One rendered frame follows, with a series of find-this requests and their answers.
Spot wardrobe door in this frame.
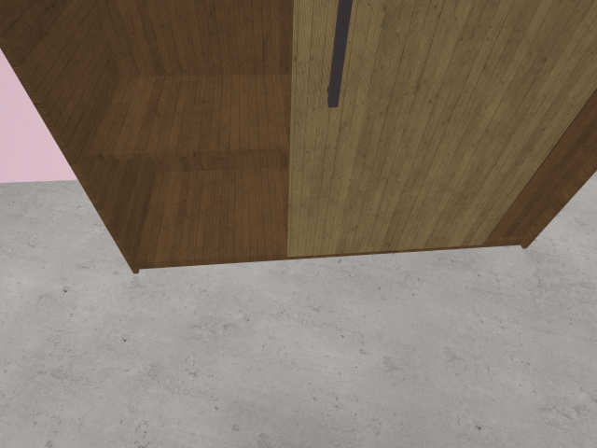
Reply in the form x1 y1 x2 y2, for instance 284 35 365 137
488 88 597 238
287 0 597 257

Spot handle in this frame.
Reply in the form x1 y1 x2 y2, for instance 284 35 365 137
327 0 353 107

